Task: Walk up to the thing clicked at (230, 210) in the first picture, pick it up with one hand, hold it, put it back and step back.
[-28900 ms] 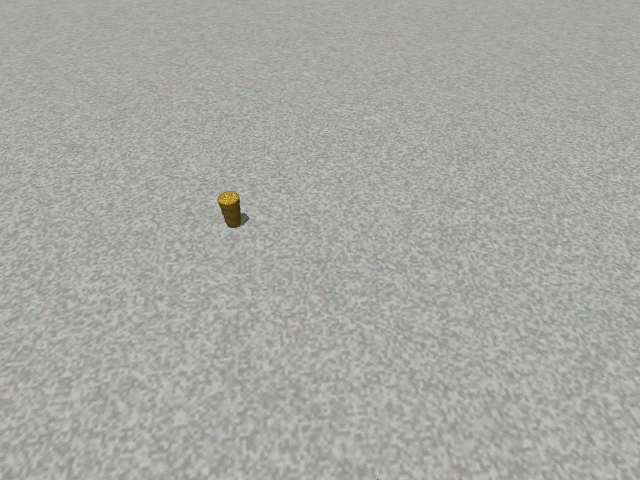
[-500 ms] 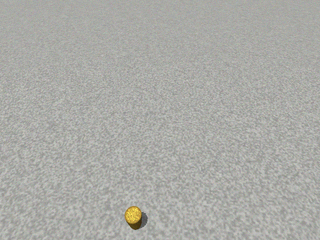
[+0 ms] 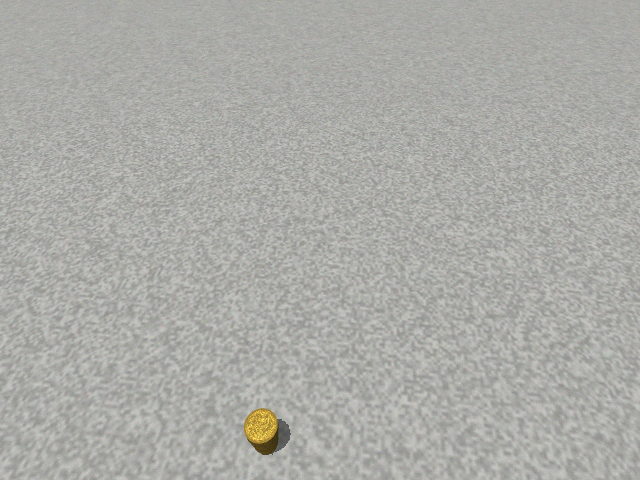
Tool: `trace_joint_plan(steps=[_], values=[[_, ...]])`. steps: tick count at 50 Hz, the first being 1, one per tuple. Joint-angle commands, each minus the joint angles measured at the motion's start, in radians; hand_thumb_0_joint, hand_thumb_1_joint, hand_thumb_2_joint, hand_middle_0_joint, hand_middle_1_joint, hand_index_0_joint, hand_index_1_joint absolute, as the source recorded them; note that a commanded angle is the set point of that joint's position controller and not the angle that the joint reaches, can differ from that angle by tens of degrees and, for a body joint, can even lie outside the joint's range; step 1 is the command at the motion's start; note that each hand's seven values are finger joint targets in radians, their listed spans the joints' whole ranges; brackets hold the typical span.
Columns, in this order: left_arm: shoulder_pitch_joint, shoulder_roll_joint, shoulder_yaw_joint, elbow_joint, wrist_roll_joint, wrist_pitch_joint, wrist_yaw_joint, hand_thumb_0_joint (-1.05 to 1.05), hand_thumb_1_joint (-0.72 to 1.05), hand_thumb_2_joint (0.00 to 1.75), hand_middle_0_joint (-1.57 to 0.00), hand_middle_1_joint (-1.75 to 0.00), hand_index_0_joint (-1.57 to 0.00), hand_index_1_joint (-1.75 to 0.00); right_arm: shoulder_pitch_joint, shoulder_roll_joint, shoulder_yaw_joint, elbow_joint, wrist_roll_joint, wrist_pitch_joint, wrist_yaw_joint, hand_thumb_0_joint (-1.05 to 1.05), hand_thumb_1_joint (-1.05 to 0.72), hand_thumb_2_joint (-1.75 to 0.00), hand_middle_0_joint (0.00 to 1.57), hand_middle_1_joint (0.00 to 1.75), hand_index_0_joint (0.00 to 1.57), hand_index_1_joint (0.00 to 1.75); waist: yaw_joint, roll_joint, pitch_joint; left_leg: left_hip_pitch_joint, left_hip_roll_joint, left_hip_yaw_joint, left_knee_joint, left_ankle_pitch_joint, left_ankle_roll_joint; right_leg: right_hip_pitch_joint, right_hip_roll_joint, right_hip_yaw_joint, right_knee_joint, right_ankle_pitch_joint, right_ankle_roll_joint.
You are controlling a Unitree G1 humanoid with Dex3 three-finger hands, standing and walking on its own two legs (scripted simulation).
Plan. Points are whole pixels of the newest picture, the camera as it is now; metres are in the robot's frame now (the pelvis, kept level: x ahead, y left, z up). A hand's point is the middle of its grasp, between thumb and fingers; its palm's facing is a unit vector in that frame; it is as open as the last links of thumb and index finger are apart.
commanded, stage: stand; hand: left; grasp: from the side
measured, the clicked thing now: (264, 434) +0.42 +0.19 -0.71
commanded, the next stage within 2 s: step back in 0.94 s
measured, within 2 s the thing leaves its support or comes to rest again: neither
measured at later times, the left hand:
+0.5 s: hand out of the picture +0.08 +0.25 -0.16, palm faces -0.01 -0.94 -0.35, open 7.4 cm
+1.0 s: hand out of the picture +0.09 +0.25 -0.16, palm faces +0.01 -0.94 -0.35, open 7.4 cm
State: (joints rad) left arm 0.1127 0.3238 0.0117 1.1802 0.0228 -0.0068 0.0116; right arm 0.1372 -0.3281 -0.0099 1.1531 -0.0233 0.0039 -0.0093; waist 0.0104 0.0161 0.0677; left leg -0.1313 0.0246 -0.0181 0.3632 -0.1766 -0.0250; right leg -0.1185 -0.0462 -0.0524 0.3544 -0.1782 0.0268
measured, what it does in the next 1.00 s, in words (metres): stands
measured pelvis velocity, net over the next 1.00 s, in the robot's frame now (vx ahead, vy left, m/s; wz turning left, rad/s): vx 0.01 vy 0.00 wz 0.00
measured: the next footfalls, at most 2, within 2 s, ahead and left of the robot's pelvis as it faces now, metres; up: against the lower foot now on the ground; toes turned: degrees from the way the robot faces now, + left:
right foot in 1.62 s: -0.09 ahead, -0.09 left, +0.00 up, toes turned -1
left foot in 1.96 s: -0.16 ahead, +0.16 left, +0.00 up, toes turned -3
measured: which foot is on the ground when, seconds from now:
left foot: down 0.00-1.00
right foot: down 0.00-1.00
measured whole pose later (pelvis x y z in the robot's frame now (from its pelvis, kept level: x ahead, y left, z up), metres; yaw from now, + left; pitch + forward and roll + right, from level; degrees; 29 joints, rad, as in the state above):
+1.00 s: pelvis +0.01 +0.00 +0.00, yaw +0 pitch -2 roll +0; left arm 0.10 0.34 0.04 1.13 0.00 0.00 0.00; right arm 0.09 -0.35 -0.01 1.12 0.00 0.01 0.00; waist 0.00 0.01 0.08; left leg -0.15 0.03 -0.02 0.39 -0.20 -0.03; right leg -0.14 -0.04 -0.05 0.38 -0.20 0.02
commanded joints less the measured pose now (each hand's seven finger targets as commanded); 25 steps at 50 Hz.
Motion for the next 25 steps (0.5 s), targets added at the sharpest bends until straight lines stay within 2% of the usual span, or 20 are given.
trace_joint_plan(steps=[1, 6, 8, 13, 20, 23, 25], values=[[-0.031, 0.208, 0.030, -0.050, -0.006, -0.022, 0.007, 0.00, 0.90, 0.90, -0.20, -0.30, -0.20, -0.30, -0.034, -0.203, -0.028, -0.054, 0.006, -0.027, -0.010, 0.00, -0.90, -0.90, 0.20, 0.30, 0.20, 0.30, -0.003, -0.001, -0.068, -0.012, 0.089, -0.069, -0.080, 0.086, 0.034, 0.027, -0.090, 0.086, -0.072, 0.079, -0.033], [-0.038, 0.215, 0.033, -0.053, -0.004, -0.019, 0.005, 0.00, 0.90, 0.90, -0.20, -0.30, -0.20, -0.30, -0.038, -0.203, -0.028, -0.053, 0.006, -0.024, -0.009, 0.00, -0.90, -0.90, 0.20, 0.30, 0.20, 0.30, -0.005, -0.012, -0.049, -0.020, 0.090, -0.070, -0.093, 0.034, 0.033, 0.004, -0.086, 0.088, -0.083, 0.011, -0.033], [-0.037, 0.207, 0.032, -0.056, -0.004, -0.021, 0.006, 0.00, 0.90, 0.90, -0.20, -0.30, -0.20, -0.30, -0.043, -0.205, -0.028, -0.055, 0.005, -0.026, -0.008, 0.00, -0.90, -0.90, 0.20, 0.30, 0.20, 0.30, -0.003, -0.004, -0.064, -0.019, 0.093, -0.068, -0.088, 0.058, 0.035, 0.017, -0.091, 0.086, -0.078, 0.057, -0.032], [-0.045, 0.211, 0.034, -0.058, -0.007, -0.025, 0.005, 0.00, 0.90, 0.90, -0.20, -0.30, -0.20, -0.30, -0.044, -0.209, -0.028, -0.057, 0.006, -0.027, -0.007, 0.00, -0.90, -0.90, 0.20, 0.30, 0.20, 0.30, -0.007, -0.015, -0.067, -0.010, 0.096, -0.066, -0.084, 0.078, 0.038, 0.024, -0.094, 0.092, -0.085, 0.065, -0.031], [-0.043, 0.209, 0.036, -0.063, -0.008, -0.022, 0.004, 0.00, 0.90, 0.90, -0.20, -0.30, -0.20, -0.30, -0.052, -0.216, -0.029, -0.060, 0.006, -0.034, -0.010, 0.00, -0.90, -0.90, 0.20, 0.30, 0.20, 0.30, -0.004, -0.007, -0.104, 0.020, 0.103, -0.060, -0.077, 0.183, 0.036, 0.054, -0.098, 0.083, -0.064, 0.168, -0.035], [-0.042, 0.211, 0.035, -0.060, -0.008, -0.021, 0.004, 0.00, 0.90, 0.90, -0.20, -0.30, -0.20, -0.30, -0.058, -0.212, -0.026, -0.057, 0.009, -0.032, -0.008, 0.00, -0.90, -0.90, 0.20, 0.30, 0.20, 0.30, -0.004, -0.014, -0.083, 0.024, 0.102, -0.066, -0.089, 0.169, 0.031, 0.033, -0.091, 0.076, -0.070, 0.135, -0.029], [-0.050, 0.214, 0.037, -0.064, -0.009, -0.020, 0.003, 0.00, 0.90, 0.90, -0.20, -0.30, -0.20, -0.30, -0.055, -0.212, -0.026, -0.056, 0.006, -0.030, -0.009, 0.00, -0.90, -0.90, 0.20, 0.30, 0.20, 0.30, -0.006, -0.023, -0.081, 0.013, 0.101, -0.063, -0.097, 0.122, 0.030, 0.030, -0.092, 0.080, -0.074, 0.101, -0.031]])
